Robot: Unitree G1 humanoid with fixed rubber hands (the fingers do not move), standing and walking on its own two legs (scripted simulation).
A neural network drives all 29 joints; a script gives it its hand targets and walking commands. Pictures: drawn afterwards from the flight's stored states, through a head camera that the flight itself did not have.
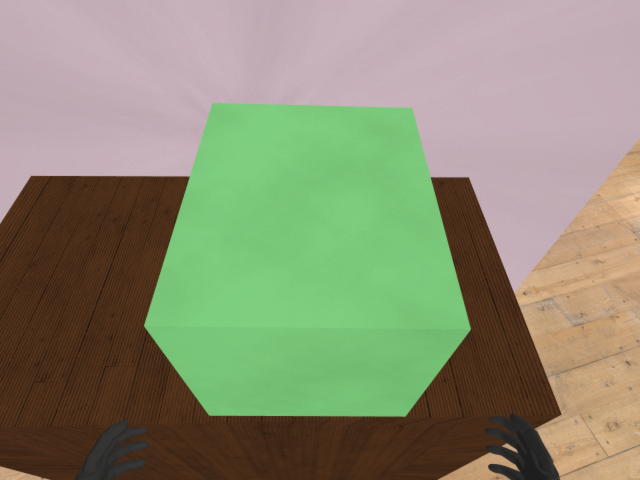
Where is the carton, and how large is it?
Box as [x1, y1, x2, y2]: [144, 103, 470, 416]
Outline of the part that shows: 212,103 144,326 209,415 405,416 470,329 412,109 394,107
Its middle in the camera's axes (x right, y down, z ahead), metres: -0.01 +0.02 +0.50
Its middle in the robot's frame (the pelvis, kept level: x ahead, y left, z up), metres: +0.38 +0.05 +0.06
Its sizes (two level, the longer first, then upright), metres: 0.312 0.258 0.259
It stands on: a pedestal, 0.71 m high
